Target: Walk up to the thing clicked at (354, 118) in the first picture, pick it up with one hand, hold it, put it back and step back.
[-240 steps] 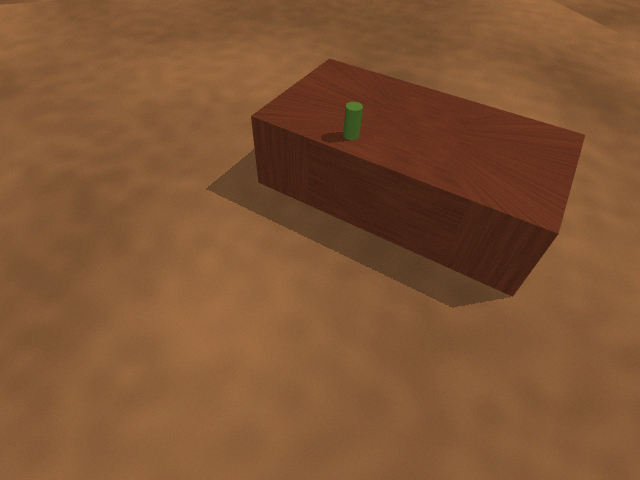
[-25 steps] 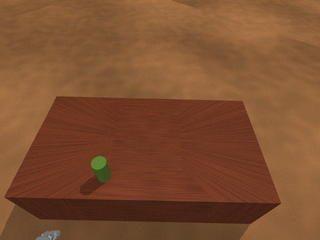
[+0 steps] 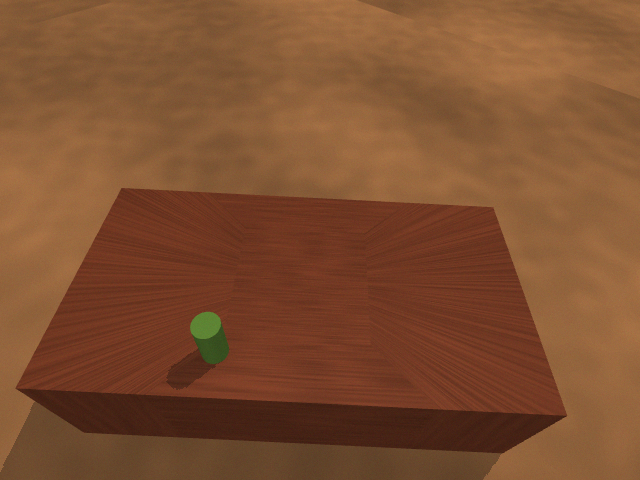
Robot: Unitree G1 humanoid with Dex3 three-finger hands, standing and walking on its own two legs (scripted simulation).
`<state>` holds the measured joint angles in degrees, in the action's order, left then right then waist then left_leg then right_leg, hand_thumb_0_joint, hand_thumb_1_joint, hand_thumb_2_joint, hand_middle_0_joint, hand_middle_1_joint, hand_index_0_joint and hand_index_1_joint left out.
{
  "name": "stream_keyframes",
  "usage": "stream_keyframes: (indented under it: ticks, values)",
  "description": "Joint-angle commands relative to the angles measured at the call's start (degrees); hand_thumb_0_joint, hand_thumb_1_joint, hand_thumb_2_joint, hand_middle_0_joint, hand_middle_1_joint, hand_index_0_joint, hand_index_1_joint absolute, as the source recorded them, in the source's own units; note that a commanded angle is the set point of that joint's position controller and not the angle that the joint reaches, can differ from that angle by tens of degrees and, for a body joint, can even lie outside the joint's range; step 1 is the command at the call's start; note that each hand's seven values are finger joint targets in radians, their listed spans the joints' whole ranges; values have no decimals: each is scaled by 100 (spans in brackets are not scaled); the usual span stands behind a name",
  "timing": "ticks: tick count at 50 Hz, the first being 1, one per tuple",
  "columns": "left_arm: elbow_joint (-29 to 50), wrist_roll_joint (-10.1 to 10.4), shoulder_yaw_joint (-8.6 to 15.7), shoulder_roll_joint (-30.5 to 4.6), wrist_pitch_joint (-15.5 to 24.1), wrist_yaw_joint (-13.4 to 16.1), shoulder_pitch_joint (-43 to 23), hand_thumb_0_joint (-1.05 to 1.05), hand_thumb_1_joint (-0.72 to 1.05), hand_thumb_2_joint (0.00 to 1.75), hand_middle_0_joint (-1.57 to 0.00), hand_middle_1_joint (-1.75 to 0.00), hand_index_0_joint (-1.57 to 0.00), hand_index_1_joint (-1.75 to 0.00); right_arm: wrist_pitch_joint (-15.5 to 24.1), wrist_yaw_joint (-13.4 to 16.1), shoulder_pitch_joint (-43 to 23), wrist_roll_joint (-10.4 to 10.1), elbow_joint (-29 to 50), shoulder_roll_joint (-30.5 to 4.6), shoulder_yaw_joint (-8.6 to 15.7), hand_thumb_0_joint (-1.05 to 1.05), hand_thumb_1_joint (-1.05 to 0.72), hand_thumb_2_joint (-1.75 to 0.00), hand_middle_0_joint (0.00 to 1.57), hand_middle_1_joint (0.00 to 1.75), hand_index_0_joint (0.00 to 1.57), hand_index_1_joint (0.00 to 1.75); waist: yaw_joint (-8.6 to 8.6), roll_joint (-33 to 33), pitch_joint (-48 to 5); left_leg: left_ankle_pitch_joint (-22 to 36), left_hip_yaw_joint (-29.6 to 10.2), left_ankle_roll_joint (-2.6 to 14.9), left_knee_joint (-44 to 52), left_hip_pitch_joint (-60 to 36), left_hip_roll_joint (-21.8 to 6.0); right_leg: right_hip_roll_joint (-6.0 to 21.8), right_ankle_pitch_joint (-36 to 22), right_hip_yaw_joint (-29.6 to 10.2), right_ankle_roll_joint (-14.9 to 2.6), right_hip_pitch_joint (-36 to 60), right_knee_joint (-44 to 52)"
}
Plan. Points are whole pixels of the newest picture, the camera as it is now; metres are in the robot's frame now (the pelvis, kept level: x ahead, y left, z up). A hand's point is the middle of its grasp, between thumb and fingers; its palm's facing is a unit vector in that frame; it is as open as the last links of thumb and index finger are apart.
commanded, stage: walk up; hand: left
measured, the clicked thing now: (210, 338) +0.46 +0.24 -0.35
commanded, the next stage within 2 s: stand in 0.18 s
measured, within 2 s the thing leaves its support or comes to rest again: neither
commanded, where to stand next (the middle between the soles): +0.04 -0.02 m, yaw +0 degrees
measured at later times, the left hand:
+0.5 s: hand out of the picture +0.07 +0.25 -0.16, palm faces -0.01 -0.94 -0.33, open 7.4 cm
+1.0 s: hand out of the picture +0.07 +0.26 -0.16, palm faces -0.03 -0.94 -0.34, open 7.4 cm
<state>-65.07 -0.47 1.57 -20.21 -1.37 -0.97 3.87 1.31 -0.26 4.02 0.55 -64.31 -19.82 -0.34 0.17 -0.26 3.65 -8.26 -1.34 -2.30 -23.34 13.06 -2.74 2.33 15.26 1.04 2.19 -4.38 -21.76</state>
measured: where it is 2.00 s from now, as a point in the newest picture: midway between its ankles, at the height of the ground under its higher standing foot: outside the picture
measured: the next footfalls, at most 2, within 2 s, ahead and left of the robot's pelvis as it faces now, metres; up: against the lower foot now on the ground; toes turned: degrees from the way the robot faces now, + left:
none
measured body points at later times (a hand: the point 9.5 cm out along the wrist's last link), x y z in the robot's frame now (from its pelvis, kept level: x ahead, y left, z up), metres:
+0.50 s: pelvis +0.00 +0.00 +0.00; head +0.01 +0.00 +0.45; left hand +0.08 +0.30 -0.13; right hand +0.10 -0.30 -0.13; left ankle +0.05 +0.14 -0.74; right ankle -0.04 -0.14 -0.74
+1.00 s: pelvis +0.00 +0.00 +0.00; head +0.01 +0.01 +0.45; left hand +0.07 +0.30 -0.13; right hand +0.07 -0.30 -0.13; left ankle +0.05 +0.14 -0.74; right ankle -0.04 -0.14 -0.74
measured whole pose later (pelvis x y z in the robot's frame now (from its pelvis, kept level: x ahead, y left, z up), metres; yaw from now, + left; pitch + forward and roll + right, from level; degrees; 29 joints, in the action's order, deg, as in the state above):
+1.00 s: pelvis +0.00 +0.00 +0.00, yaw -1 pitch -3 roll +0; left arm -64.3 -0.7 0.6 -20.3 -0.2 -0.4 6.8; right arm 0.3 -0.9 5.4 0.4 -65.3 -20.0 0.0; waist -0.1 -0.2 3.4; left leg -6.9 -0.6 -2.2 -20.6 11.1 -2.6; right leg 2.5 14.1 0.4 2.4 -3.1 -19.8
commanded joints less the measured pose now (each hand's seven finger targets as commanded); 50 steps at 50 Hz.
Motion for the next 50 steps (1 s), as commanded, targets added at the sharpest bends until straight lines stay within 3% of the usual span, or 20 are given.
stream_keyframes:
  ticks: [1, 6, 8, 9, 12, 16, 21, 23, 26, 27, 29, 39, 43, 45, 48, 50]
  values:
    - [359, 8, 225, -1179, 162, 49, -301, 0, 90, 90, -20, -30, -20, -30, 113, 100, -318, 6, 335, -1311, 285, 0, -90, -90, 20, 30, 20, 30, -30, 121, -592, 551, -376, 294, 370, -474, -406, 428, -566, -254, -306, -271, 470]
    - [367, -6, 240, -1179, 175, 60, -238, 0, 90, 90, -20, -30, -20, -30, 97, 101, -300, 5, 327, -1273, 298, 0, -90, -90, 20, 30, 20, 30, -53, 3, -567, 722, -332, 279, 300, -571, -370, 448, -543, -244, -304, -330, 554]
    - [378, -3, 232, -1178, 175, 57, -211, 0, 90, 90, -20, -30, -20, -30, 92, 94, -337, 6, 334, -1265, 293, 0, -90, -90, 20, 30, 20, 30, -40, 78, -535, 541, -351, 271, 335, -532, -345, 448, -573, -238, -290, -342, 533]
    - [372, -14, 196, -1192, 224, 84, -133, 0, 90, 90, -20, -30, -20, -30, 57, 75, -391, 27, 343, -1280, 309, 0, -90, -90, 20, 30, 20, 30, 8, 146, -543, 841, -367, 301, 292, -620, -461, 549, -663, -360, -290, -363, 614]
    - [343, -5, 186, -1229, 280, 106, -106, 0, 90, 90, -20, -30, -20, -30, 26, 50, -322, 0, 334, -1236, 293, 0, -90, -90, 20, 30, 20, 30, -41, 40, -525, 887, -391, 314, 317, -694, -449, 563, -721, -386, -272, -380, 683]
    - [352, 6, 184, -1222, 305, 117, -5, 0, 90, 90, -20, -30, -20, -30, 47, 41, -313, -5, 331, -1266, 297, 0, -90, -90, 20, 30, 20, 30, -2, 97, -775, 1517, -342, 326, 261, -882, -506, 557, -1320, -323, -251, -149, 537]
    - [357, 6, 163, -1221, 293, 123, -7, 0, 90, 90, -20, -30, -20, -30, 29, 37, -306, -16, 323, -1247, 287, 0, -90, -90, 20, 30, 20, 30, -16, 89, -693, 1316, -334, 296, 353, -818, -505, 549, -1102, -303, -242, -138, 564]
    - [333, -5, 162, -1215, 267, 112, 22, 0, 90, 90, -20, -30, -20, -30, 18, 44, -329, -10, 320, -1264, 286, 0, -90, -90, 20, 30, 20, 30, -4, 161, -556, 826, -345, 284, 455, -704, -470, 528, -736, -314, -255, -205, 632]
    - [346, -25, 150, -1222, 267, 113, 41, 0, 90, 90, -20, -30, -20, -30, 9, 31, -333, -14, 311, -1290, 299, 0, -90, -90, 20, 30, 20, 30, -16, 119, -436, 488, -370, 264, 533, -691, -452, 512, -475, -301, -258, -377, 696]
    - [353, -13, 150, -1245, 274, 115, 30, 0, 90, 90, -20, -30, -20, -30, 8, 26, -315, -13, 300, -1260, 293, 0, -90, -90, 20, 30, 20, 30, -7, 60, -488, 665, -377, 284, 497, -727, -478, 535, -550, -320, -270, -324, 670]
    - [355, -16, 149, -1243, 262, 106, 27, 0, 90, 90, -20, -30, -20, -30, 8, 27, -286, -14, 282, -1271, 287, 0, -90, -90, 20, 30, 20, 30, -26, 122, -398, 308, -389, 271, 592, -616, -452, 526, -405, -323, -276, -348, 697]
    - [420, -7, 148, -1247, 291, 112, 58, 0, 90, 90, -20, -30, -20, -30, 38, 24, -187, -16, 257, -1270, 286, 0, -90, -90, 20, 30, 20, 30, -11, 69, -591, 1067, -334, 285, 460, -758, -484, 566, -969, -346, -261, -198, 617]
    - [395, -3, 148, -1260, 263, 115, 119, 0, 90, 90, -20, -30, -20, -30, 26, 40, -195, -22, 251, -1299, 290, 0, -90, -90, 20, 30, 20, 30, -9, 55, -502, 661, -343, 282, 506, -740, -481, 547, -659, -349, -271, -274, 650]
    - [419, -5, 156, -1295, 263, 116, 95, 0, 90, 90, -20, -30, -20, -30, 27, 35, -186, -15, 258, -1269, 283, 0, -90, -90, 20, 30, 20, 30, -2, 31, -509, 845, -335, 273, 500, -767, -492, 550, -732, -347, -285, -297, 619]
    - [401, -4, 141, -1253, 251, 106, 142, 0, 90, 90, -20, -30, -20, -30, 14, 38, -124, -14, 227, -1307, 296, 0, -90, -90, 20, 30, 20, 30, -26, 129, -416, 384, -336, 266, 560, -662, -466, 534, -452, -365, -299, -344, 672]
    - [419, -7, 131, -1254, 263, 115, 120, 0, 90, 90, -20, -30, -20, -30, 15, 24, -174, -10, 240, -1275, 294, 0, -90, -90, 20, 30, 20, 30, -6, 67, -460, 689, -346, 287, 505, -683, -493, 552, -585, -353, -294, -310, 655]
